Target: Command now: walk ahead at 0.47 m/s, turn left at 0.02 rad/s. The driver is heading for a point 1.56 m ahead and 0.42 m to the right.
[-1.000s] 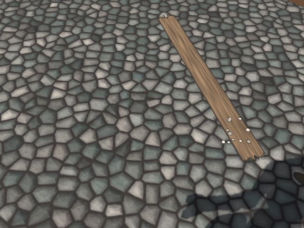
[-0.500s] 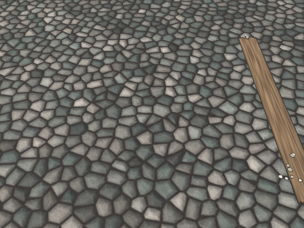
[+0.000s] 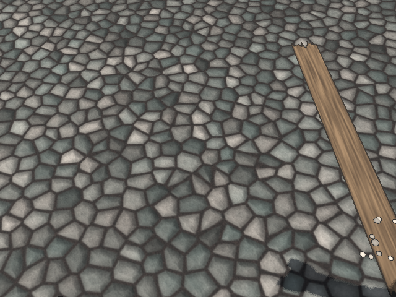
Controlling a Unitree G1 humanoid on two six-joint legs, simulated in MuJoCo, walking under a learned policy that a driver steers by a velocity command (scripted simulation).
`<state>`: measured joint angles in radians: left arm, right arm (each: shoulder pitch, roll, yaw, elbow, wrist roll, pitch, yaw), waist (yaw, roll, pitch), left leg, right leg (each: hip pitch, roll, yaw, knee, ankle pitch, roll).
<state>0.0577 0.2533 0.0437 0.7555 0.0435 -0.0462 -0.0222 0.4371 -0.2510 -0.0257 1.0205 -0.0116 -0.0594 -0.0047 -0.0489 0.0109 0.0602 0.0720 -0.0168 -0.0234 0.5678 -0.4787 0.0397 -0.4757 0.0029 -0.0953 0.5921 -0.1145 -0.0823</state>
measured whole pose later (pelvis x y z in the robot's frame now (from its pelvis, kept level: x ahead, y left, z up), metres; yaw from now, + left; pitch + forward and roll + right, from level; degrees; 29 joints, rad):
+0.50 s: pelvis +0.27 +0.01 +0.01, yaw +0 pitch +1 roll -2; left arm 0.45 0.21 0.03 1.02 0.02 -0.08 0.00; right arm 0.00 -0.22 -0.01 0.84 -0.03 -0.05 0.03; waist 0.07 0.02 0.06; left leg -0.50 0.03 0.08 0.54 -0.09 0.08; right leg 0.13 0.06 -0.07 0.22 -0.37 -0.04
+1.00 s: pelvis +0.54 +0.02 +0.02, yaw -11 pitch +1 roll +1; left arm 0.06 0.21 0.03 0.86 0.03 -0.02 -0.05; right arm 0.40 -0.19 -0.03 1.03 -0.02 -0.10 -0.03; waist -0.04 -0.02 0.06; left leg 0.12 -0.05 0.26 0.22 -0.35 0.04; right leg -0.58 -0.05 -0.11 0.65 -0.06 -0.10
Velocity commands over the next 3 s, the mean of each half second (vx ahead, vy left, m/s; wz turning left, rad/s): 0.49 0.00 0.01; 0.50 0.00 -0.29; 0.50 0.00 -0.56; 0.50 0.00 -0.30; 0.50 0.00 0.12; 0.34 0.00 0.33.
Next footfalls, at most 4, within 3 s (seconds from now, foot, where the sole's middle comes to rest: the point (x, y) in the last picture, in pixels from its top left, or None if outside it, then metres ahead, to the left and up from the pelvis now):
0.52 left None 0.46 0.10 -0.75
1.08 right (227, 219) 0.72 -0.09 -0.75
1.60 left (212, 144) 1.07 -0.06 -0.75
2.08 right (284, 130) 1.13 -0.38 -0.75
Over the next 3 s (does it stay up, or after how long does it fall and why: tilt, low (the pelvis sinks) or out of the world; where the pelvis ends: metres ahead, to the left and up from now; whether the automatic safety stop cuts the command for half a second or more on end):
stays up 1.44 -0.44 0.03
